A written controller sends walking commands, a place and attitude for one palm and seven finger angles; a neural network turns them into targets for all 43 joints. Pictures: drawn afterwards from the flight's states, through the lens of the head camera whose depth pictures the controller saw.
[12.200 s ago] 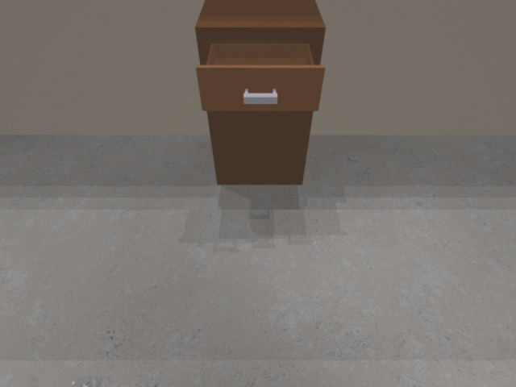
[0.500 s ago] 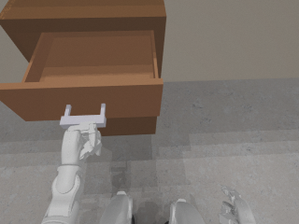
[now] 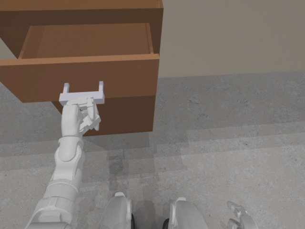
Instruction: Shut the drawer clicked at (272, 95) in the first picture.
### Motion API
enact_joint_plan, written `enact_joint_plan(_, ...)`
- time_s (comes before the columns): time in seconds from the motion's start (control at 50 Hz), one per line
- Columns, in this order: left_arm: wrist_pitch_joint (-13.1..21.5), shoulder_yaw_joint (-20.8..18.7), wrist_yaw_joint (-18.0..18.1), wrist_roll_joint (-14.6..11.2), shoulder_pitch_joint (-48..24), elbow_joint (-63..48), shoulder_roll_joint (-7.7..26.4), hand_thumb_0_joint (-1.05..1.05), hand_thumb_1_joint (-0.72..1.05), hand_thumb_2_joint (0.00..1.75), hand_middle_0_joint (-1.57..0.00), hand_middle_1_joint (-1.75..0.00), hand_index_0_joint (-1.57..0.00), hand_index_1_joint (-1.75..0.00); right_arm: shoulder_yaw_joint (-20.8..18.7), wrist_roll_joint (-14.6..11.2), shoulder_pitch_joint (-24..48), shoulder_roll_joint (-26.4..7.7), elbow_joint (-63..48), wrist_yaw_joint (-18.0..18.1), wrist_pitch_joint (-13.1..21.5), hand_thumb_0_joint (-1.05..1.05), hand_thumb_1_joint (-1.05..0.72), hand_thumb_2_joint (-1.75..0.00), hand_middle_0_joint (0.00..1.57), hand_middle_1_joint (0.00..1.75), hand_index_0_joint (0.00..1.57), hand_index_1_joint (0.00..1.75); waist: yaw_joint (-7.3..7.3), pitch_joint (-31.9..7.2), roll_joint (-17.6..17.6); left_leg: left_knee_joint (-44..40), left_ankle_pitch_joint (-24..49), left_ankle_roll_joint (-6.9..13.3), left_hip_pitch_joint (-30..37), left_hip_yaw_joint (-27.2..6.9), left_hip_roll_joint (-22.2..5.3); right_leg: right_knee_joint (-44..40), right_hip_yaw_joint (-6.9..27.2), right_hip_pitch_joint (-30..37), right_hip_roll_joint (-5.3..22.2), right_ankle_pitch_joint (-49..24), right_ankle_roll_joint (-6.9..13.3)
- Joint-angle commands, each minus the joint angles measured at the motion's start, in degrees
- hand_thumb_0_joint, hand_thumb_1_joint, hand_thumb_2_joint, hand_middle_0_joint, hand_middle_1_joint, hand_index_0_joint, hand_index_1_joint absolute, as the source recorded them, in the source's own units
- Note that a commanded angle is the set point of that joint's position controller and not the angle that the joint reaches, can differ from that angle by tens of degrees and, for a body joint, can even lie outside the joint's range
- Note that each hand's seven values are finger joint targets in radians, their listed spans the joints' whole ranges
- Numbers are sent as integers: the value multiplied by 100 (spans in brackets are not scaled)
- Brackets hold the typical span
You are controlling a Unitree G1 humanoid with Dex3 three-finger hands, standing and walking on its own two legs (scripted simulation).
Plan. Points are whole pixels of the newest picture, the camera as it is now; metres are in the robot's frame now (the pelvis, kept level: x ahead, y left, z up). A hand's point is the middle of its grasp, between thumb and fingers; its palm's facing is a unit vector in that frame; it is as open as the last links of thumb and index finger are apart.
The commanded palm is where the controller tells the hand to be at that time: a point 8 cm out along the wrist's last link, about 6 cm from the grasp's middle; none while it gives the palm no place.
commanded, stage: push the drawer shut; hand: left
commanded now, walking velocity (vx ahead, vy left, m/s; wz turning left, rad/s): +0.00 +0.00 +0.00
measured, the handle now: (83, 92) +0.47 +0.20 +0.03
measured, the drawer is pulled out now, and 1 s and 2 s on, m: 0.14 0.02 0.00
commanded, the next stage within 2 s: pull the fist back off the drawer in 1.50 s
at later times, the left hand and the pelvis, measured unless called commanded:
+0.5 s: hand (98, 95) +0.46 +0.16 +0.03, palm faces +0.10 -0.99 -0.04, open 2.9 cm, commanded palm +0.44 +0.20 +0.03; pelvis +0.00 +0.01 +0.00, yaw -1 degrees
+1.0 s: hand (99, 79) +0.51 +0.16 +0.03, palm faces +0.10 -0.99 -0.04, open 3.0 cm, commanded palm +0.50 +0.20 +0.03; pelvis +0.00 +0.01 -0.01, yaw -2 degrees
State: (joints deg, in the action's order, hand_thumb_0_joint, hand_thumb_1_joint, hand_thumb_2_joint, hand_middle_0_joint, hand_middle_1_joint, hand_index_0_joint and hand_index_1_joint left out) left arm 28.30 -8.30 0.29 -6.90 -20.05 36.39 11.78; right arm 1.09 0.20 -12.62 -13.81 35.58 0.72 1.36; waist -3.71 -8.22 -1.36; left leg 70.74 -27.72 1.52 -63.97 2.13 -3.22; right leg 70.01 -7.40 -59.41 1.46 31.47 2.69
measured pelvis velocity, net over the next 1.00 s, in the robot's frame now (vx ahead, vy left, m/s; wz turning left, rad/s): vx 0.00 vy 0.01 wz -0.03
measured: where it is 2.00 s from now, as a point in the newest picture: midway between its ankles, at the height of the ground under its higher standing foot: outside the picture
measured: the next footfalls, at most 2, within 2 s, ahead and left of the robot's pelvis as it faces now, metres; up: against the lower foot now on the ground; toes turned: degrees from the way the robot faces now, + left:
none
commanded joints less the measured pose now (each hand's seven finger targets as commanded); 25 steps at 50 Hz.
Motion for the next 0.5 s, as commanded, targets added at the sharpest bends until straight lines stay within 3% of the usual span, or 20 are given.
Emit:
enact_joint_plan(0.0,408,-491,91,-10,-2470,-825,984,0,90,90,-140,-160,-140,-160,-346,31,-339,-899,-495,51,166,0,-90,-90,20,30,20,30,-233,-2229,-121,-868,663,-25,1590,-419,242,-1171,654,769,-209,-899,-170)
enact_joint_plan(0.06,420,-455,80,-13,-2520,-682,878,0,90,90,-140,-160,-140,-160,-360,47,-429,-892,-488,13,126,0,-90,-90,20,30,20,30,-235,-2426,-204,-864,949,-36,1765,-413,229,-1134,627,807,-221,-1166,-168)
enact_joint_plan(0.2,504,-716,86,59,-3183,-160,1186,0,90,90,-140,-160,-140,-160,-375,74,-617,-939,-397,-17,34,0,-90,-90,20,30,20,30,-330,-2368,-191,-855,935,-44,1745,-480,203,-1065,581,573,-247,-1081,-164)
enact_joint_plan(0.24,499,-655,84,74,-3387,105,1093,0,90,90,-140,-160,-140,-160,-378,84,-667,-938,-353,-27,10,0,-90,-90,20,30,20,30,-421,-2287,-139,-838,815,-28,1672,-466,210,-1114,593,510,-247,-988,-183)
enact_joint_plan(0.28,554,-831,97,133,-3607,117,1358,0,90,90,-140,-160,-140,-160,-388,110,-750,-980,-336,-25,-11,0,-90,-90,20,30,20,30,-380,-2500,-270,-809,936,-30,1775,-513,202,-1014,578,460,-259,-1047,-162)
enact_joint_plan(0.32,580,-762,76,145,-3768,169,1243,0,90,90,-140,-160,-140,-160,-395,121,-791,-949,-301,-40,-39,0,-90,-90,20,30,20,30,-442,-2609,-373,-780,1114,-36,1951,-504,189,-1015,570,406,-253,-1183,-173)
enact_joint_plan(0.36,586,-901,75,150,-3833,325,1414,0,90,90,-140,-160,-140,-160,-394,131,-846,-970,-284,-44,-78,0,-90,-90,20,30,20,30,-439,-2634,-163,-755,1161,-20,1819,-501,184,-1017,587,544,-261,-1253,-181)
enact_joint_plan(0.4,611,-947,58,177,-3931,378,1475,0,90,90,-140,-160,-140,-160,-390,143,-891,-978,-275,-57,-113,0,-90,-90,20,30,20,30,-410,-2755,-381,-725,1303,-32,1901,-510,187,-956,585,488,-266,-1352,-168)
enact_joint_plan(0.44,614,-956,54,174,-4015,529,1462,0,90,90,-140,-160,-140,-160,-395,143,-911,-976,-264,-67,-153,0,-90,-90,20,30,20,30,-464,-2655,-260,-745,1213,-25,1883,-515,175,-1010,581,453,-279,-1266,-181)
enact_joint_plan(0.48,635,-973,55,200,-4216,602,1512,0,90,90,-140,-160,-140,-160,-392,157,-953,-979,-250,-79,-169,0,-90,-90,20,30,20,30,-508,-2669,-351,-713,1210,-14,1873,-519,175,-983,582,384,-288,-1255,-176)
